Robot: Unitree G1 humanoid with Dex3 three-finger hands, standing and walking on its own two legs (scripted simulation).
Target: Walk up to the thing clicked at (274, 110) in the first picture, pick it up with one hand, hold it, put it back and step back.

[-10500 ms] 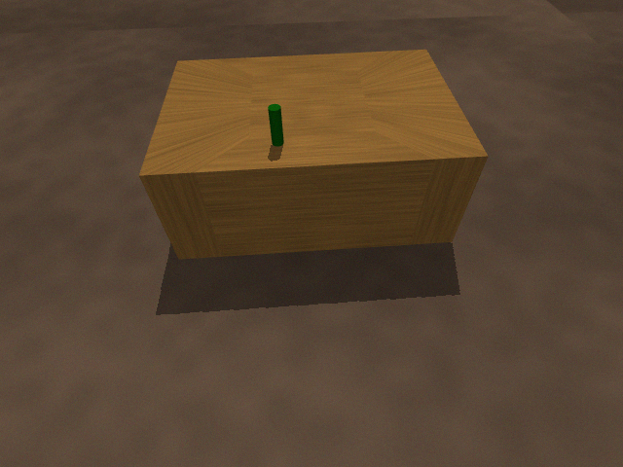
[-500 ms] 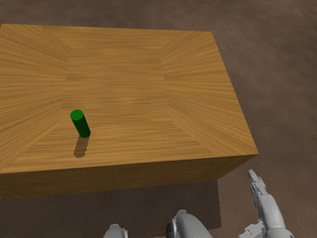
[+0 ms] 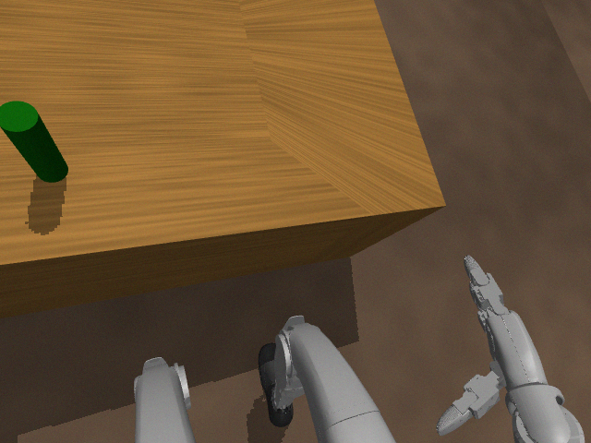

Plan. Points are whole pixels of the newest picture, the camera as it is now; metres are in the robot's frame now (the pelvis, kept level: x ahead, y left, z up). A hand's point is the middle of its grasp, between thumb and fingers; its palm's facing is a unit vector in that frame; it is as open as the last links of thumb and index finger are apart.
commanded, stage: approach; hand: left
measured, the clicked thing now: (37, 146) +0.54 +0.23 -0.11
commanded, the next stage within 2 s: close in in 0.08 s
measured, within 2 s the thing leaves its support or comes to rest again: leaves its support in 1.96 s
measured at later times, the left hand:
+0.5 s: hand (6, 188) +0.50 +0.27 -0.13, palm faces +0.22 -0.98 +0.00, open 17.6 cm
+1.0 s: hand (43, 161) +0.53 +0.23 -0.13, palm faces +0.25 -0.97 +0.00, open 17.0 cm
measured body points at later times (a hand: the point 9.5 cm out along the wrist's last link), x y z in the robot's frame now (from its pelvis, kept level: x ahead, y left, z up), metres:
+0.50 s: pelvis -0.05 -0.01 -0.09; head +0.18 +0.09 +0.29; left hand +0.48 +0.33 -0.12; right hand +0.15 -0.24 +0.07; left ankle +0.01 +0.12 -0.59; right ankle +0.08 -0.15 -0.59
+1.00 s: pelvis -0.04 +0.01 -0.08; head +0.19 +0.10 +0.30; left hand +0.51 +0.28 -0.12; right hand +0.15 -0.23 +0.06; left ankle +0.01 +0.12 -0.59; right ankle +0.08 -0.15 -0.59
